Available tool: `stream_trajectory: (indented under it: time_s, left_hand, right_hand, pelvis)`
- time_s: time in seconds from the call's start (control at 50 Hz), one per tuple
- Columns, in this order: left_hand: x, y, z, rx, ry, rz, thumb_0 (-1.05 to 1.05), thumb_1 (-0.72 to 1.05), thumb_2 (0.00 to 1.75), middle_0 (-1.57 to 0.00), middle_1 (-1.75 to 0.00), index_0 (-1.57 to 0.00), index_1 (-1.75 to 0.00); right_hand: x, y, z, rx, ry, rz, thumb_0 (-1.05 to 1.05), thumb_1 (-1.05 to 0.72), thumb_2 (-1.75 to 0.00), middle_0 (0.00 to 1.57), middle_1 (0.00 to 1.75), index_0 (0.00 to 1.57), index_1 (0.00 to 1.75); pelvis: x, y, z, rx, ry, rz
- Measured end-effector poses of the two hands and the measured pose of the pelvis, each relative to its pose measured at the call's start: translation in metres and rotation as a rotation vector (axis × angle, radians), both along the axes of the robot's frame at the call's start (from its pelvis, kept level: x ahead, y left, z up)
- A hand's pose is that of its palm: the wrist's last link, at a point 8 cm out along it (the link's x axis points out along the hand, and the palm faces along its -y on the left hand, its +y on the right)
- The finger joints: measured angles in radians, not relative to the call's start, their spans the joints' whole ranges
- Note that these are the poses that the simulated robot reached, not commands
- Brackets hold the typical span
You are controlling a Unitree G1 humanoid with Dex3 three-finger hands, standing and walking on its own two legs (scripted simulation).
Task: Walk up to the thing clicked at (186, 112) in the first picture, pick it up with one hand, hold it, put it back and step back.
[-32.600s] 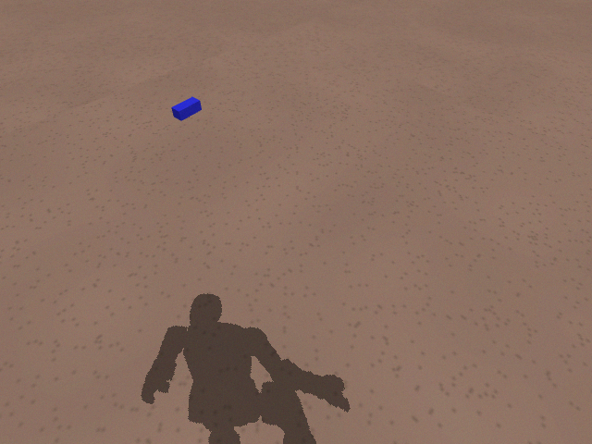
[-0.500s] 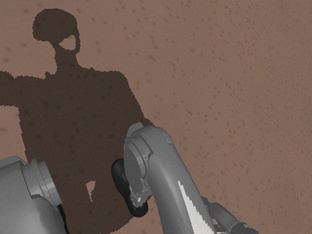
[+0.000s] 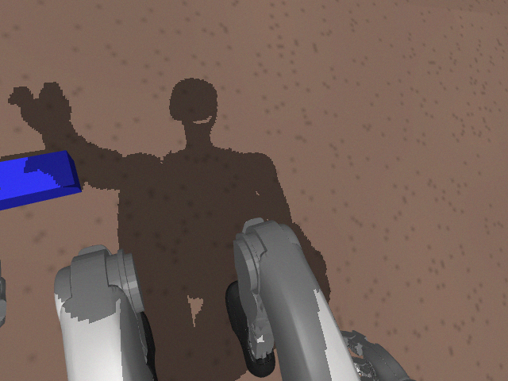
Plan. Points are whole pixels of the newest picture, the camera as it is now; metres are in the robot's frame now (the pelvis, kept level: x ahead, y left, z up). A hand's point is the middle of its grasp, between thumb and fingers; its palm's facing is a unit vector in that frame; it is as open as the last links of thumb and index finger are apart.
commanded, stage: withdraw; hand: left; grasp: from above
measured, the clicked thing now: (26, 181) +0.47 +0.33 -0.30
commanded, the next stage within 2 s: home in 0.44 s
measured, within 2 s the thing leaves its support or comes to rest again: neither
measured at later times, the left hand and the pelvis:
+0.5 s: hand out of the picture +0.44 +0.33 -0.16, palm faces -0.45 -0.09 -0.89, open 13.9 cm; pelvis -0.01 -0.01 +0.00, yaw +3 degrees
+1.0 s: hand out of the picture +0.38 +0.31 -0.03, palm faces -0.29 -0.48 -0.83, open 9.5 cm; pelvis +0.00 +0.00 +0.09, yaw +6 degrees
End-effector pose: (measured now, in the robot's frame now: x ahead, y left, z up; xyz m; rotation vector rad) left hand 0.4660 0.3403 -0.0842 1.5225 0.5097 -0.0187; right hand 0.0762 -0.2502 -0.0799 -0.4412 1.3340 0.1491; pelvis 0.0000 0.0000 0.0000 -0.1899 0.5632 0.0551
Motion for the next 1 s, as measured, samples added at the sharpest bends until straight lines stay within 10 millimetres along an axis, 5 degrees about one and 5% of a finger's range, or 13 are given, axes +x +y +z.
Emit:
stream_trajectory:
  time_s: [0.12,0.22,0.44,0.54,0.64,0.82,1.0]
  left_hand:
    - [-0.014,-0.004,0.039,-0.023,0.093,-0.016,0.0,-0.51,0.99,-0.09,-0.99,-0.08,-0.99]
    - [-0.023,-0.009,0.047,-0.053,0.143,-0.05,0.0,-0.5,0.99,-0.09,-0.99,-0.09,-0.99]
    - [-0.025,-0.008,0.0,-0.069,0.153,-0.105,0.0,-0.49,0.99,-0.09,-0.99,-0.09,-1.0]
    - [-0.015,-0.007,-0.023,-0.067,0.097,-0.107,0.0,-0.48,0.98,-0.09,-1.0,-0.1,-0.99]
    - [-0.004,-0.008,-0.025,-0.046,0.023,-0.091,0.0,-0.43,0.96,-0.13,-0.95,-0.13,-0.94]
    - [-0.016,-0.007,0.029,-0.125,-0.002,0.042,0.0,-0.1,0.89,-0.21,-0.65,-0.2,-0.67]
    - [-0.088,-0.008,0.11,-0.39,0.029,0.203,0.0,0.45,0.87,-0.22,-0.43,-0.21,-0.44]
  right_hand:
    - [0.014,-0.001,0.01,0.012,-0.029,-0.024,0.01,-0.9,-0.9,0.2,0.3,0.2,0.3]
    - [0.016,-0.009,0.02,-0.036,-0.037,-0.021,0.01,-0.9,-0.9,0.2,0.3,0.2,0.3]
    - [-0.013,-0.027,0.014,-0.155,0.033,-0.008,0.01,-0.89,-0.9,0.2,0.3,0.2,0.3]
    - [-0.033,-0.024,0.004,-0.174,0.086,-0.018,0.01,-0.89,-0.89,0.2,0.3,0.2,0.3]
    - [-0.045,-0.013,-0.005,-0.146,0.124,-0.06,0.01,-0.89,-0.89,0.2,0.3,0.2,0.3]
    - [-0.023,0.002,0.005,-0.044,0.081,-0.139,0.01,-0.89,-0.89,0.2,0.3,0.2,0.3]
    - [0.045,0.005,0.062,0.001,-0.08,-0.119,0.01,-0.9,-0.9,0.2,0.3,0.2,0.3]
  pelvis:
    - [-0.005,-0.003,0.023,0.032,0.011,0.027]
    - [-0.01,-0.006,0.033,0.044,0.007,0.039]
    - [-0.015,-0.008,0.011,0.045,-0.015,0.033]
    - [-0.013,-0.006,-0.005,0.033,-0.026,0.026]
    - [-0.008,-0.004,-0.01,0.03,-0.002,0.024]
    - [-0.001,-0.003,0.023,0.04,0.053,0.033]
    - [0.003,-0.003,0.095,0.063,0.059,0.059]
